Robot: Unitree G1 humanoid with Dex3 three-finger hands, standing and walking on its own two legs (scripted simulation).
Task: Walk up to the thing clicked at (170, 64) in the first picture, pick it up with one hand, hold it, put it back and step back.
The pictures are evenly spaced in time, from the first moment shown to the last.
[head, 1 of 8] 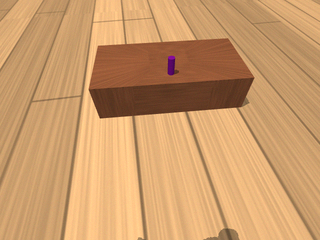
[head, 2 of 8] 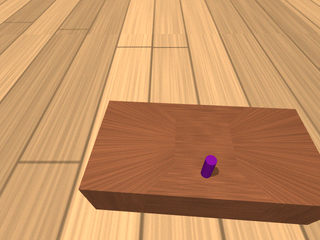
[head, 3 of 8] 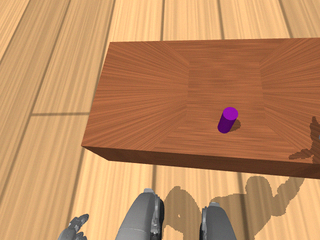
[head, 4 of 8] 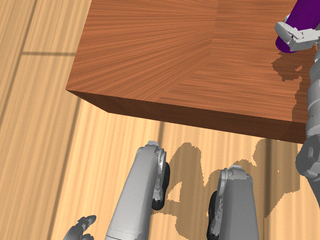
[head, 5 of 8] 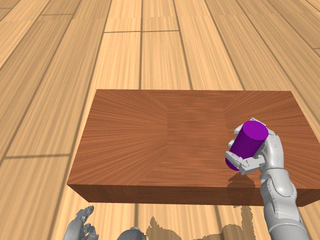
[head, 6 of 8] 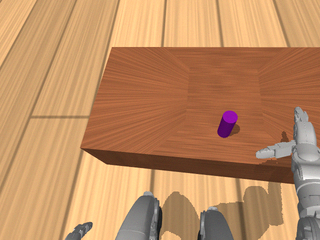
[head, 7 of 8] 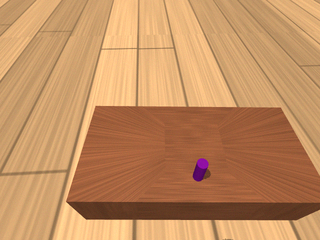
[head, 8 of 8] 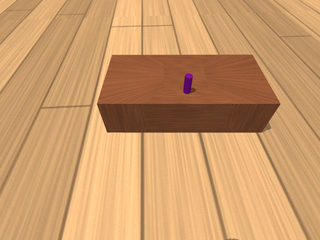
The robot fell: no
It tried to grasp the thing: yes
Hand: right
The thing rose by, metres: 0.40
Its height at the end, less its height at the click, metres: +0.00
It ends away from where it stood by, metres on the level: 0.00
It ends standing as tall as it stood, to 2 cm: yes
